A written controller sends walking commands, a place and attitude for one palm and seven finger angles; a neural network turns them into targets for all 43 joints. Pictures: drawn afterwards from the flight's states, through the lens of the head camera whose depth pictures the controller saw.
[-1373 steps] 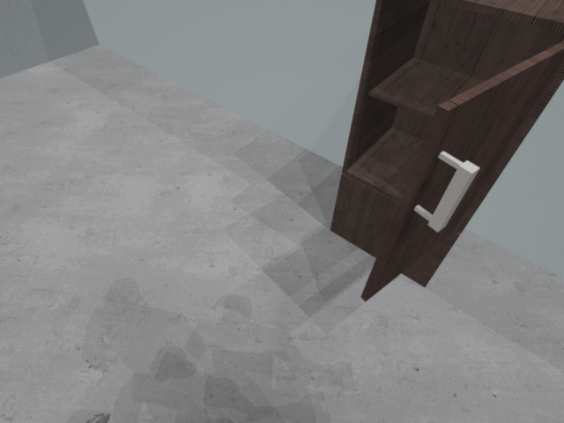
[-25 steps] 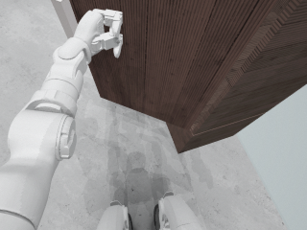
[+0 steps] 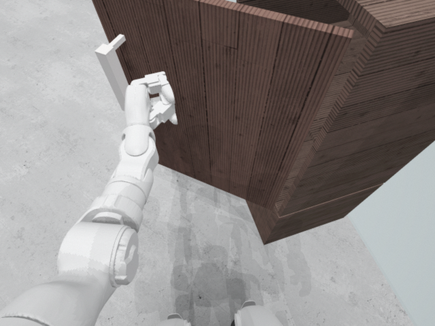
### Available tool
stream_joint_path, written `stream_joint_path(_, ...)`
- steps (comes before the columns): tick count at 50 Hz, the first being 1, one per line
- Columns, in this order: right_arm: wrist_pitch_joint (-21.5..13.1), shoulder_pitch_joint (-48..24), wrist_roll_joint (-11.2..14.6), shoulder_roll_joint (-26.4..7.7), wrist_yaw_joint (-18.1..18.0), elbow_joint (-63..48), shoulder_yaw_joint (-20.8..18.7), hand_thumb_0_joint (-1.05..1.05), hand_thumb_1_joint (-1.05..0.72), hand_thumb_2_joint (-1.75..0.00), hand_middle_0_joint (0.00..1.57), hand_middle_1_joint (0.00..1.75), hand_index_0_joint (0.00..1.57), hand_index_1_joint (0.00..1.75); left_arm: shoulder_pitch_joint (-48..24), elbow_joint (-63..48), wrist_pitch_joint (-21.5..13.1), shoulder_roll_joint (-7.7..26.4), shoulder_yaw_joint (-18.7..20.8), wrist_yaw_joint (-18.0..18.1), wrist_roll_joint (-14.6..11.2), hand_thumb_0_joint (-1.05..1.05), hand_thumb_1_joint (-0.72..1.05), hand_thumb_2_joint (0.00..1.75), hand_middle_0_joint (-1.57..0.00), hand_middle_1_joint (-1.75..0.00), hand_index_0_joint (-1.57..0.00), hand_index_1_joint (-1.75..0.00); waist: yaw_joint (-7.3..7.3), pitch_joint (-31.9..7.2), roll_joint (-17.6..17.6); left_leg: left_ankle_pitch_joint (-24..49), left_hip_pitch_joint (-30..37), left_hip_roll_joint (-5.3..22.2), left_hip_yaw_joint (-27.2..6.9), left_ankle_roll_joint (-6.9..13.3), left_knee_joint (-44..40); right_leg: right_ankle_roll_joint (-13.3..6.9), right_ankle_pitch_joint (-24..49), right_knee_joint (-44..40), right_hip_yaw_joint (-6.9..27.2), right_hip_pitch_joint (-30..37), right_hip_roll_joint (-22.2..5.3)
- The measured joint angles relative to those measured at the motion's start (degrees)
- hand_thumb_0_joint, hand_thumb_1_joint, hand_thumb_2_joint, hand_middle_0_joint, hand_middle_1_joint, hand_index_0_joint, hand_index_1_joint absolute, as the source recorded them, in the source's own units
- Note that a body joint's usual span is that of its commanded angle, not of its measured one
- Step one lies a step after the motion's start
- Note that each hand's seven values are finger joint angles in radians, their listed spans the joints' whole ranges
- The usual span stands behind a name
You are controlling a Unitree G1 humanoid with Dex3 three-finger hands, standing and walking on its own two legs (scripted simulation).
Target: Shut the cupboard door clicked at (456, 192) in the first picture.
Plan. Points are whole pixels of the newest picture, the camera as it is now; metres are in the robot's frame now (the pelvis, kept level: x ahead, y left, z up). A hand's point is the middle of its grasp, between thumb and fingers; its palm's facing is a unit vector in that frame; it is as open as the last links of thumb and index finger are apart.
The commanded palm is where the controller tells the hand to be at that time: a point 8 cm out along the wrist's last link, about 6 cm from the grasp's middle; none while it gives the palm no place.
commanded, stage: pull the fist back off the door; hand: left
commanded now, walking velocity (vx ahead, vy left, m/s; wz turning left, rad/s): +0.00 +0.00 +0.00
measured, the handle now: (124, 75) +0.60 +0.14 +0.09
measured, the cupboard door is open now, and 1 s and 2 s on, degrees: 47 47 47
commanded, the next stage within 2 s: draw the hand back to the body in 0.36 s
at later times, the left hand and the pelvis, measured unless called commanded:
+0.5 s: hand (174, 136) +0.43 +0.04 +0.09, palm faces -0.03 -1.00 -0.05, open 3.1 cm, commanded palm +0.40 +0.09 +0.10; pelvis -0.01 +0.00 +0.01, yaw +2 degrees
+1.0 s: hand (93, 186) +0.32 +0.14 +0.14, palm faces -0.02 -1.00 -0.03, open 3.1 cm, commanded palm +0.28 +0.20 +0.15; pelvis +0.00 +0.02 +0.03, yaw +1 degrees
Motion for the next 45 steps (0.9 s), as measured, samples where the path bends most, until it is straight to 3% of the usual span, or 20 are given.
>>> stream_joint_path(6,0.72,-2.58,0.93,-1.35,-0.8,-0.35,-0.83,0.01,-0.91,-0.9,0.2,0.3,0.2,0.3,7.67,-5.59,1.3,-3.15,-3.51,-0.7,-2.3,0.01,0.9,0.9,-1.3,-1.5,-1.29,-1.5,1.63,0.75,-0.97,0.84,3.85,-0.23,-0.91,-0.16,-2.18,-0.12,0.61,-2.44,-0.8,4.3,-0.14)
stream_joint_path(12,-0.42,-7.08,1.37,-1.78,-1.68,-0.78,-1.67,0.01,-0.91,-0.9,0.2,0.3,0.2,0.3,12.77,-10.8,-0.77,-5.07,-8.62,0.33,-1.62,0.02,0.9,0.9,-1.3,-1.5,-1.3,-1.5,2.62,1.4,-1.45,0.72,4.82,-0.66,-1.39,-0.07,-1.53,-0.02,0.28,-1.82,-1.27,5.52,-0.61)
stream_joint_path(20,-0.14,-10.85,1.82,0.02,-2.35,-1.71,-0.1,0.0,-0.91,-0.9,0.2,0.3,0.19,0.3,14.08,-12.31,1.44,-6.62,-10.71,1.59,-1.89,0.02,0.9,0.9,-1.3,-1.5,-1.3,-1.5,3.31,1.44,-1.36,1.0,6.64,-1.17,-1.04,0.25,-1.93,0.36,0.29,-1.65,-0.9,7.07,-1.11)
stream_joint_path(28,-0.32,-10.07,1.49,1.7,-2.23,-1.47,1.39,0.0,-0.91,-0.9,0.2,0.3,0.2,0.3,11.43,-10.4,1.26,-5.85,-8.61,1.3,-1.91,0.02,0.9,0.9,-1.3,-1.5,-1.3,-1.5,2.98,1.45,-1.22,1.16,5.7,-1.26,-0.81,0.41,-1.35,0.46,0.54,-1.11,-0.71,6.08,-1.23)
stream_joint_path(33,0.97,-7.08,2.32,1.25,-2.36,-2.16,1.08,0.01,-0.91,-0.9,0.2,0.3,0.2,0.3,20.41,-20.42,2.93,-4.32,-6.93,-1.45,-3.02,0.02,0.9,0.9,-1.3,-1.5,-1.29,-1.5,4.04,1.37,-0.53,1.59,9.51,-0.96,0.8,0.65,-4.18,0.77,1.26,-3.22,1.0,8.99,-0.73)
stream_joint_path(37,1.77,-5.74,3.6,0.57,-3.22,-2.34,1.0,0.01,-0.91,-0.9,0.2,0.3,0.2,0.3,28.31,-28.91,6.44,-2.55,-7.47,-4.16,-5.26,0.02,0.9,0.9,-1.3,-1.5,-1.29,-1.5,5.03,2.2,-0.34,2.49,13.95,-0.9,0.82,0.71,-7.24,0.92,2.2,-6.39,1.14,13.48,-0.53)
stream_joint_path(45,0.18,-9.05,5.29,-0.87,-5.59,-3.19,1.05,0.01,-0.91,-0.9,0.2,0.3,0.2,0.3,39.7,-44.9,12.0,-0.03,-9.54,-8.67,-8.19,0.02,0.9,0.9,-1.3,-1.5,-1.3,-1.5,6.81,3.57,-0.64,3.89,20.55,-1.19,-0.46,0.9,-11.05,1.12,3.73,-11.32,0.05,21.06,-0.69)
